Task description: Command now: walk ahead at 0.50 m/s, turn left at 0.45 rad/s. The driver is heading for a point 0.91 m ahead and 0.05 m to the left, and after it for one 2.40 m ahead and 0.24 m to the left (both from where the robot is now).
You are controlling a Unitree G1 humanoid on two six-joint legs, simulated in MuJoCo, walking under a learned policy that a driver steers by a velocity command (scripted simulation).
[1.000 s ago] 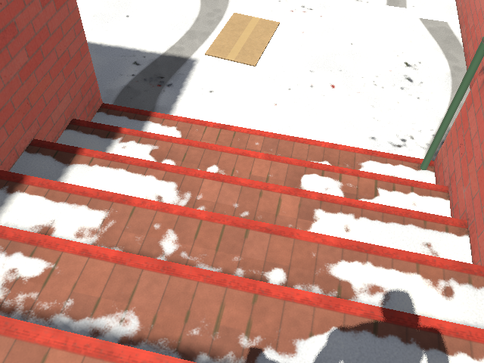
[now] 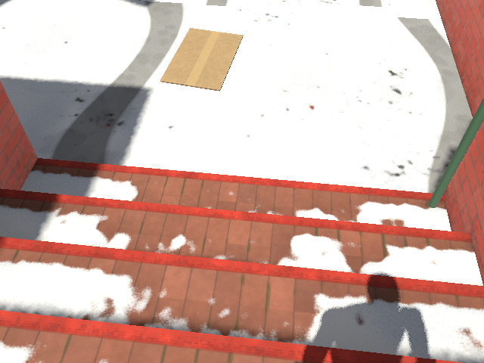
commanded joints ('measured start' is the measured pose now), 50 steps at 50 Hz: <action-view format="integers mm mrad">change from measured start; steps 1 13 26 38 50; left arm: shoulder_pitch -109 -393 321 157 149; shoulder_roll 181 23 221 84 -11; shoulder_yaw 45 46 132 33 30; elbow -176 -254 33 166 94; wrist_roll -12 73 -2 28 17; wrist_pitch -22 -66 6 -6 -11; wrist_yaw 46 -68 -92 7 -27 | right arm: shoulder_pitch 37 194 315 -194 284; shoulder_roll -189 -68 -52 36 -146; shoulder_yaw -39 -29 1 7 -55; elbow -77 -31 -13 -214 -34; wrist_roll -16 32 64 -3 26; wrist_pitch -45 14 -14 -6 -53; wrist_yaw -17 -135 -73 -64 11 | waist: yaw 30 -62 63 1 -182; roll -28 92 -264 -106 294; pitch -24 32 -223 -3 -236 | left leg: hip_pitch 251 64 -762 -252 691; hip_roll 492 98 -14 168 358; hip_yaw -781 -406 -145 -18 -328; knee -289 17 1615 231 -52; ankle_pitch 121 -10 -565 408 334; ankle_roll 262 139 -95 -113 223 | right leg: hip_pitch -444 -94 1012 286 -201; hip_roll -94 26 -395 -157 116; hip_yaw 87 60 414 146 44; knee -271 -1358 -1362 -1627 -476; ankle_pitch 334 1216 906 968 401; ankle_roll -43 -56 -335 -230 -102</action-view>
